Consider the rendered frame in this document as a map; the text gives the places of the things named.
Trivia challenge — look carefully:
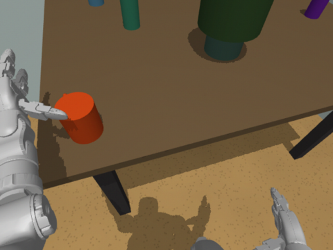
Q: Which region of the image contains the table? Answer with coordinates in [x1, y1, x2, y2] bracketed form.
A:
[36, 0, 333, 216]

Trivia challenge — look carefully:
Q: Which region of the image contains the left robot hand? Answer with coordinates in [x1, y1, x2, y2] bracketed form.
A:
[0, 48, 68, 121]

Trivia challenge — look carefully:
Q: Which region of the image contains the left robot arm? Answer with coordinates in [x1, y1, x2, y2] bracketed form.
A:
[0, 109, 57, 250]

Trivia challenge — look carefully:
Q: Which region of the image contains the potted plant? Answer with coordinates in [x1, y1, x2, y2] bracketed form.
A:
[197, 0, 274, 61]

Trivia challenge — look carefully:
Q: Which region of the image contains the right robot hand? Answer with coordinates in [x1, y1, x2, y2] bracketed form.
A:
[253, 187, 307, 250]

